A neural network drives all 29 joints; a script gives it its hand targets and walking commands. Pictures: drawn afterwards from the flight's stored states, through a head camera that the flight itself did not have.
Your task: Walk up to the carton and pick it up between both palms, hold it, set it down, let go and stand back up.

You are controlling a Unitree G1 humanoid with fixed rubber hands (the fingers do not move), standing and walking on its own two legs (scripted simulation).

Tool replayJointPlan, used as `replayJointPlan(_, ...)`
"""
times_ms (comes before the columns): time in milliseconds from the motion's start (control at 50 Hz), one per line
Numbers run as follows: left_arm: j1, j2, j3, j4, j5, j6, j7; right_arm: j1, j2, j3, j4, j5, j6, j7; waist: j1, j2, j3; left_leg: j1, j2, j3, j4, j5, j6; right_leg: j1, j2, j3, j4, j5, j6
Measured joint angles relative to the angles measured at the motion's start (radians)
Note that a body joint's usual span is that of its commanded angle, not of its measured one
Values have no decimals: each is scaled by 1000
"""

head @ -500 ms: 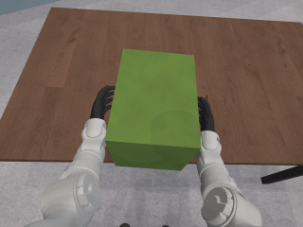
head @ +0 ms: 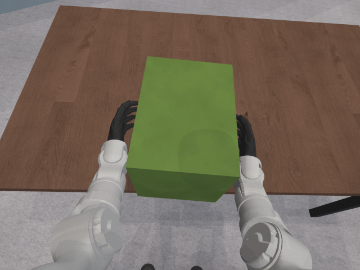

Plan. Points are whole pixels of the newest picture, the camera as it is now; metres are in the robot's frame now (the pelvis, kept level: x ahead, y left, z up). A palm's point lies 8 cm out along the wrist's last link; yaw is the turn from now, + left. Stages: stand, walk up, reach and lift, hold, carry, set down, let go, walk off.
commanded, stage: reach and lift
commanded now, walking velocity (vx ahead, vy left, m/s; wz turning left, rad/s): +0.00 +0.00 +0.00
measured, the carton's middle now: (183, 133) +0.44 +0.00 -0.03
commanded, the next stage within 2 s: none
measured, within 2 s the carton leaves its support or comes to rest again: leaves its support in 1.26 s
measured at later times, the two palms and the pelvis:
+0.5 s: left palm (119, 135) +0.42 +0.15 -0.01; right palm (245, 150) +0.38 -0.15 -0.01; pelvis +0.00 +0.00 +0.00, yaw +0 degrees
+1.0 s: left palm (118, 137) +0.41 +0.15 -0.01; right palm (245, 150) +0.38 -0.15 -0.01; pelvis +0.00 +0.00 -0.01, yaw +0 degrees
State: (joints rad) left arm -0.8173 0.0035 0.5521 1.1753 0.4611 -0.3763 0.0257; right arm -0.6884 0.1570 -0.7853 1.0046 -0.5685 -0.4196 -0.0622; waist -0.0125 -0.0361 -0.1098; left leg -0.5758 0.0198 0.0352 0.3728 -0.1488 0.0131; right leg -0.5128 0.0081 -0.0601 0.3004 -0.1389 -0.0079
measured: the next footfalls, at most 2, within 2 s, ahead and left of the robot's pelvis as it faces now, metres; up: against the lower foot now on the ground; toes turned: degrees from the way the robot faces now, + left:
none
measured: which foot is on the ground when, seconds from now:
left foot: down 0.00-1.00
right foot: down 0.00-1.00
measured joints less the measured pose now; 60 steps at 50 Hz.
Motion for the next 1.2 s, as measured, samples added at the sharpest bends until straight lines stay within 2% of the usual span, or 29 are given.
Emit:
replayJointPlan(320, -4, 11, -16, 26, -27, -7, 7, -1, -7, 22, 15, 20, 0, -8, -5, 3, -18, -18, 1, 5, 2, 2, 1, -19, -2, -5, 5, 0, 0)
replayJointPlan(640, -11, 40, -94, 113, -125, -47, 37, 10, -41, 116, 93, 95, -49, -61, -2, 10, -68, -64, 11, 10, 35, -13, -1, -61, 3, -9, 29, -10, -3)
replayJointPlan(800, -25, 62, -154, 175, -207, -76, 49, 2, -64, 178, 142, 157, -66, -80, -1, 16, -78, -78, 15, 11, 57, -24, -3, -75, 5, -11, 51, -21, -5)
replayJointPlan(1000, -37, 90, -269, 257, -357, -111, 60, -2, -92, 298, 184, 262, -54, -101, -8, 32, -99, -107, 21, 8, 118, -56, -4, -102, 7, -13, 109, -52, -5)
replayJointPlan(1200, -51, 108, -424, 316, -527, -98, 80, -9, -123, 456, 189, 407, 22, -114, -19, 60, -131, -145, 22, -2, 214, -108, -1, -135, 6, -15, 203, -105, -1)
